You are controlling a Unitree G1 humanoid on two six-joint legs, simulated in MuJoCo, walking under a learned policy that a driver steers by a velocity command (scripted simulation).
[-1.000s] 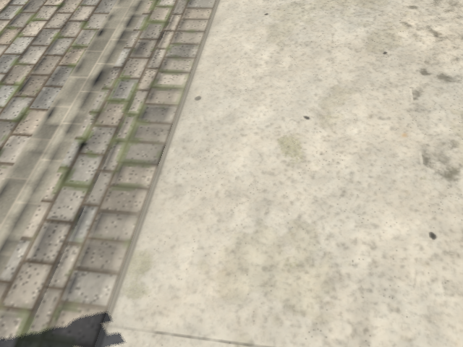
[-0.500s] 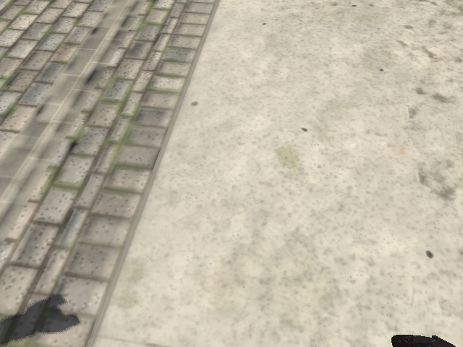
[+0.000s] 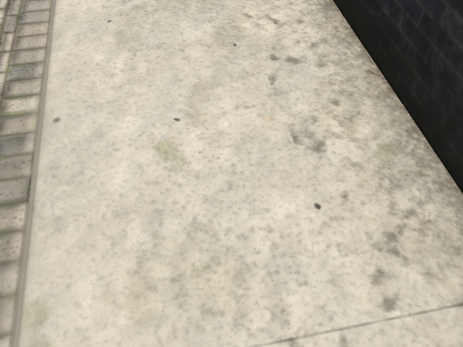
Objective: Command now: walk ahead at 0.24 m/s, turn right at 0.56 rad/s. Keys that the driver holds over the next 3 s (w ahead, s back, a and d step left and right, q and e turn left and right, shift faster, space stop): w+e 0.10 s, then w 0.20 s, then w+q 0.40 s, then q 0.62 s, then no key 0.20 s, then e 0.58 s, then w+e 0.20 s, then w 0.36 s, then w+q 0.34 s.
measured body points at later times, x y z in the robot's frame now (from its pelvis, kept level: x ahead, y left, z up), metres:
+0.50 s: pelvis +0.22 -0.07 -0.02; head +0.24 -0.07 +0.43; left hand +0.25 +0.17 -0.16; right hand +0.44 -0.30 -0.09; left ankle +0.41 +0.02 -0.72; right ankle -0.02 -0.15 -0.73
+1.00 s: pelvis +0.48 -0.11 -0.02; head +0.52 -0.12 +0.43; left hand +0.64 +0.17 -0.08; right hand +0.62 -0.39 -0.13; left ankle +0.41 +0.01 -0.71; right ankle +0.61 -0.20 -0.74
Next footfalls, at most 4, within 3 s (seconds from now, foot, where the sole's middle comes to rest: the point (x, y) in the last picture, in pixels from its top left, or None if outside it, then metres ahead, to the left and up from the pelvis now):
0.12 right None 0.01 -0.15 -0.77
0.52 left None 0.45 0.01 -0.77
0.94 right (292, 287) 0.65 -0.19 -0.77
1.40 left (222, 332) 0.52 0.03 -0.77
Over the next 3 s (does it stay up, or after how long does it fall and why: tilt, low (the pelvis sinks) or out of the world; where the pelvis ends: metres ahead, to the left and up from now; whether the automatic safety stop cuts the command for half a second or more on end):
stays up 0.80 -0.17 0.01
